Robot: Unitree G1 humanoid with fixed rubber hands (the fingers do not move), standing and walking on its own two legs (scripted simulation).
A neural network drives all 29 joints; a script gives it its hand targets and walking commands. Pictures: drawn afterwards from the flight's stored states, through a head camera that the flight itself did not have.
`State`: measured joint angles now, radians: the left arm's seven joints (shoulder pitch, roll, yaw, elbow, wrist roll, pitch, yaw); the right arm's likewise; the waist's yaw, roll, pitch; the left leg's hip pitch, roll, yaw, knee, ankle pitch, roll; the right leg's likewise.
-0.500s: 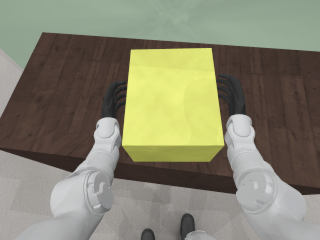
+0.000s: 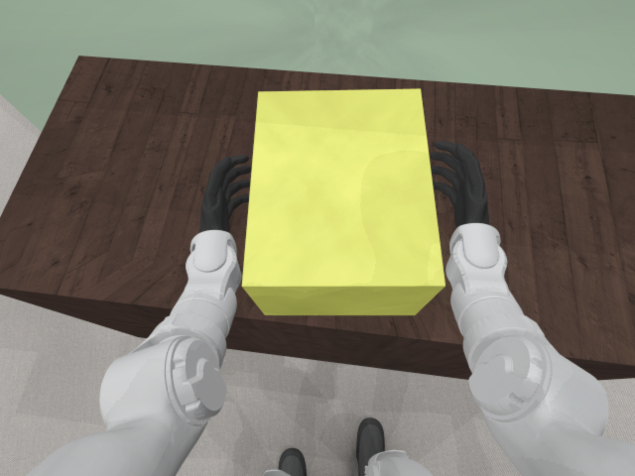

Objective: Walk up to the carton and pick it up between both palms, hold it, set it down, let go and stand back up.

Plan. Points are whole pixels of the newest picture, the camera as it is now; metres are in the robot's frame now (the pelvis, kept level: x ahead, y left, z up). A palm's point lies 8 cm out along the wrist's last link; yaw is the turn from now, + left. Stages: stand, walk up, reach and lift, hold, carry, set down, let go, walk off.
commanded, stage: set down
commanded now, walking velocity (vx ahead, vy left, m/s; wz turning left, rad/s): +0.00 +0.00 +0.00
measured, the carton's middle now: (339, 207) +0.47 -0.02 -0.08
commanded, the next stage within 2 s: none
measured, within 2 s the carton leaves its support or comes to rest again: neither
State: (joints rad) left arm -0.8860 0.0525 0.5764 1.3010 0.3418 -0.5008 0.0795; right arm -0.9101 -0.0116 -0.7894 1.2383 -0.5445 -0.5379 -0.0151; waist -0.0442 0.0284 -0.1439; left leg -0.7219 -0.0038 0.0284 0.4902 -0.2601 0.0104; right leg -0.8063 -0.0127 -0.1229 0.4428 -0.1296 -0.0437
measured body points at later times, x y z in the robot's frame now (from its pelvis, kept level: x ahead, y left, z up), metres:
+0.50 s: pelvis -0.01 +0.00 -0.01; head +0.15 -0.01 +0.41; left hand +0.45 +0.14 -0.03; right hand +0.44 -0.18 -0.02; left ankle -0.05 +0.11 -0.73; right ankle +0.02 -0.09 -0.73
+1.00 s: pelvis -0.01 +0.00 -0.02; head +0.14 +0.00 +0.40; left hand +0.46 +0.15 -0.03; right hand +0.45 -0.18 -0.01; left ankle -0.05 +0.11 -0.73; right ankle +0.02 -0.09 -0.73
